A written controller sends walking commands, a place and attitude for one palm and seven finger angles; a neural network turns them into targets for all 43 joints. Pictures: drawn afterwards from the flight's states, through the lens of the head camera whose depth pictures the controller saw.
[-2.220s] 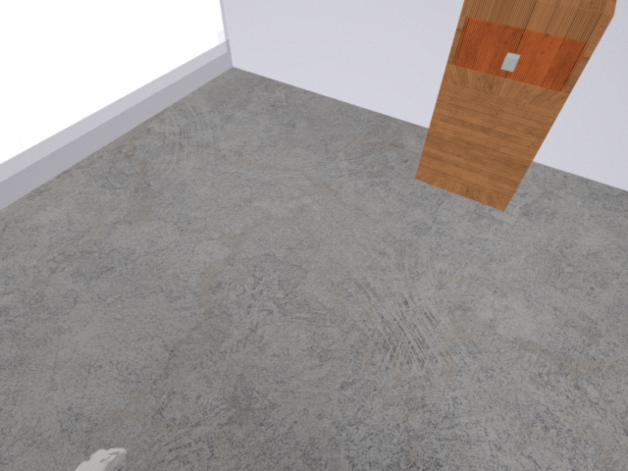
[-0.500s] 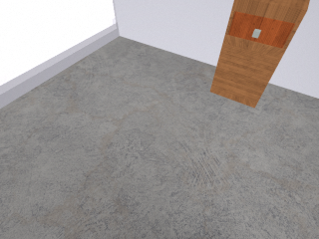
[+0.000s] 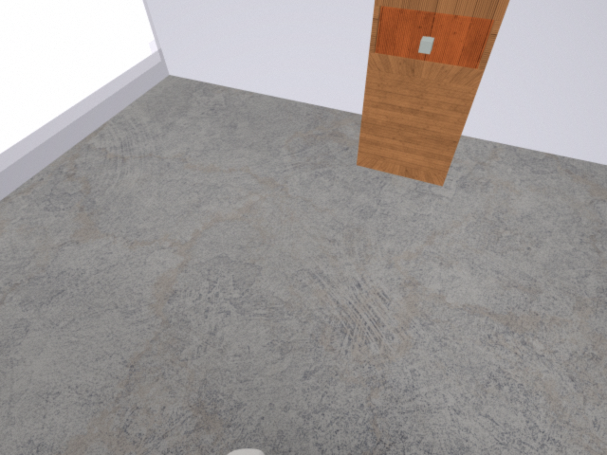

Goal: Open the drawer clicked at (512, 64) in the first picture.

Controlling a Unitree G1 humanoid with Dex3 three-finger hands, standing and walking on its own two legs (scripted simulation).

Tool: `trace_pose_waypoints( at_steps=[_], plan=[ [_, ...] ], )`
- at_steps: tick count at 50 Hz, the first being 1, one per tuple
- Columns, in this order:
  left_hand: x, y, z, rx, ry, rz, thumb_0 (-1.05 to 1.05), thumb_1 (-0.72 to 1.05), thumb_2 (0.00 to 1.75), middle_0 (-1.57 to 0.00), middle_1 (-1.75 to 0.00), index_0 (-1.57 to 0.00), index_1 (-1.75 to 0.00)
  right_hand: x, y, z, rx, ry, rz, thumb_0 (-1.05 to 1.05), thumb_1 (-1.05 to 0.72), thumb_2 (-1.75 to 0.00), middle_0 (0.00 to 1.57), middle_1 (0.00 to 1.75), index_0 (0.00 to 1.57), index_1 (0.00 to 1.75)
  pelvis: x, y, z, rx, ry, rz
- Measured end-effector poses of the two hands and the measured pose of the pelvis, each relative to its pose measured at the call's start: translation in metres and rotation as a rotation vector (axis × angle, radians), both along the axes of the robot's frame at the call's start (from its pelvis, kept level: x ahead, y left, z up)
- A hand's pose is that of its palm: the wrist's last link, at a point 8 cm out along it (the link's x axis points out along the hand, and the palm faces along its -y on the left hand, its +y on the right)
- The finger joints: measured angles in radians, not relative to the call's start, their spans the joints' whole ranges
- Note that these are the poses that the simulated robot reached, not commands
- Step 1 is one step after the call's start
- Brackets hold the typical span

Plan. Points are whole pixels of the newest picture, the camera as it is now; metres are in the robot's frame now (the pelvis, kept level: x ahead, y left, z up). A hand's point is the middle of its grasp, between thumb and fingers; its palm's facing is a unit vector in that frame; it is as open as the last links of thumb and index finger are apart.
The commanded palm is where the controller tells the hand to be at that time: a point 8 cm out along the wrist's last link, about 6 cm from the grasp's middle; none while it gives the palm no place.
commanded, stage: walk to a spot facing it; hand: left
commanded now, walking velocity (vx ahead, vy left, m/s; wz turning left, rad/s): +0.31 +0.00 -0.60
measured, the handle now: (427, 42) +1.46 -0.31 -0.10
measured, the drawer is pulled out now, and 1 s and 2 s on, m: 0.00 0.00 0.00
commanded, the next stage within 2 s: turn to face it in 1.76 s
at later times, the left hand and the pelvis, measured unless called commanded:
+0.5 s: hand (165, 382) +0.25 +0.27 -0.17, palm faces -0.22 -0.96 -0.20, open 7.4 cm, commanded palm none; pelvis +0.18 +0.07 +0.01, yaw -18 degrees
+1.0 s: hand (323, 235) +0.59 +0.02 -0.17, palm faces -0.62 -0.77 -0.13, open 7.4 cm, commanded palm none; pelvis +0.37 -0.02 -0.01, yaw -34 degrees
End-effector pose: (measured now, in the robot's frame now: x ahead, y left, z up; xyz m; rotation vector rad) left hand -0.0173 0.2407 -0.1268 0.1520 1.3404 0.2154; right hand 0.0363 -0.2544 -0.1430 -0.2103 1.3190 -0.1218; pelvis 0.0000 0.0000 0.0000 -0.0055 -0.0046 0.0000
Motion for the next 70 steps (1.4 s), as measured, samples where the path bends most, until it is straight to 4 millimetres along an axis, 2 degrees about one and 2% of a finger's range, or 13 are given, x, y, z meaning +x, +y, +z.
trace_pose_waypoints(
  at_steps=[5, 10, 15, 19, 25, 31, 39, 47, 52, 57, 62, 67, 70],
  plan=[
    [-0.003, -0.01, 0.01, -0.038, 0.115, -0.027, 0.0, 0.9, 0.9, -0.2, -0.3, -0.2, -0.3, 0.044, 0.006, 0.019, 0.009, -0.093, -0.047, 0.01, -0.9, -0.9, 0.2, 0.3, 0.2, 0.3, 0.026, 0.004, 0.013, 0.013, 0.022, -0.056],
    [0.017, 0.001, 0.011, -0.049, 0.179, -0.051, 0.0, 0.9, 0.9, -0.2, -0.3, -0.2, -0.3, 0.101, 0.02, 0.03, 0.011, -0.187, -0.072, 0.01, -0.9, -0.9, 0.2, 0.3, 0.2, 0.3, 0.057, 0.017, 0.015, 0.005, 0.032, -0.111],
    [0.063, 0.031, -0.001, -0.044, 0.192, -0.073, 0.0, 0.9, 0.9, -0.2, -0.3, -0.2, -0.3, 0.169, 0.044, 0.035, 0.002, -0.27, -0.068, 0.01, -0.9, -0.9, 0.19, 0.3, 0.2, 0.3, 0.1, 0.038, 0.007, -0.009, 0.032, -0.16],
    [0.124, 0.063, -0.024, -0.042, 0.183, -0.123, 0.0, 0.9, 0.9, -0.2, -0.3, -0.2, -0.3, 0.208, 0.061, 0.035, -0.043, -0.356, -0.092, 0.01, -0.9, -0.9, 0.2, 0.3, 0.2, 0.3, 0.137, 0.059, -0.008, -0.016, 0.018, -0.222],
    [0.271, 0.081, -0.015, -0.034, 0.015, -0.289, 0.01, 0.91, 0.9, -0.19, -0.3, -0.2, -0.3, 0.177, 0.079, 0.043, -0.067, -0.271, -0.246, 0.01, -0.9, -0.9, 0.2, 0.3, 0.2, 0.3, 0.18, 0.072, 0.008, -0.026, -0.002, -0.312],
    [0.409, 0.055, 0.007, -0.047, -0.165, -0.431, 0.0, 0.91, 0.9, -0.19, -0.3, -0.19, -0.3, 0.116, 0.096, 0.041, -0.08, -0.067, -0.44, 0.0, -0.92, -0.9, 0.2, 0.3, 0.2, 0.3, 0.225, 0.075, 0.017, -0.019, 0.01, -0.383],
    [0.531, -0.032, 0.009, -0.112, -0.208, -0.63, 0.0, 0.91, 0.9, -0.19, -0.3, -0.19, -0.3, 0.063, 0.139, 0.038, -0.015, 0.194, -0.646, 0.01, -0.91, -0.9, 0.19, 0.3, 0.2, 0.3, 0.286, 0.057, 0.014, -0.015, 0.015, -0.476],
    [0.62, -0.155, -0.012, -0.193, -0.244, -0.8, 0.0, 0.91, 0.9, -0.19, -0.3, -0.2, -0.3, 0.076, 0.165, 0.027, 0.128, 0.38, -0.804, 0.01, -0.9, -0.9, 0.2, 0.3, 0.2, 0.3, 0.354, 0.0, -0.008, -0.013, 0.029, -0.556],
    [0.635, -0.171, -0.018, -0.175, -0.223, -0.784, 0.0, 0.91, 0.9, -0.2, -0.3, -0.2, -0.3, 0.144, 0.115, 0.008, 0.12, 0.281, -0.822, 0.01, -0.9, -0.9, 0.2, 0.3, 0.2, 0.3, 0.388, -0.029, -0.01, -0.025, 0.009, -0.605],
    [0.647, -0.141, -0.007, -0.065, -0.132, -0.747, -0.02, 0.94, 0.9, -0.2, -0.3, -0.2, -0.3, 0.256, 0.03, 0.01, 0.024, -0.011, -0.771, 0.01, -0.91, -0.9, 0.2, 0.3, 0.2, 0.3, 0.425, -0.045, 0.003, -0.022, 0.019, -0.646],
    [0.673, -0.112, -0.003, -0.007, -0.065, -0.725, -0.01, 0.93, 0.9, -0.2, -0.3, -0.2, -0.3, 0.349, -0.039, 0.025, -0.073, -0.195, -0.7, 0.02, -0.94, -0.9, 0.2, 0.3, 0.2, 0.3, 0.471, -0.053, 0.005, -0.023, 0.024, -0.677],
    [0.705, -0.094, -0.02, -0.005, 0.002, -0.688, 0.0, 0.92, 0.9, -0.2, -0.3, -0.2, -0.3, 0.43, -0.075, 0.036, -0.15, -0.29, -0.637, 0.01, -0.93, -0.9, 0.19, 0.3, 0.2, 0.3, 0.529, -0.06, -0.004, -0.03, 0.014, -0.714],
    [0.729, -0.098, -0.024, -0.004, 0.055, -0.712, 0.0, 0.92, 0.9, -0.19, -0.3, -0.2, -0.3, 0.456, -0.078, 0.043, -0.179, -0.327, -0.646, 0.01, -0.92, -0.9, 0.19, 0.3, 0.2, 0.3, 0.556, -0.064, -0.004, -0.024, -0.001, -0.766]
  ],
)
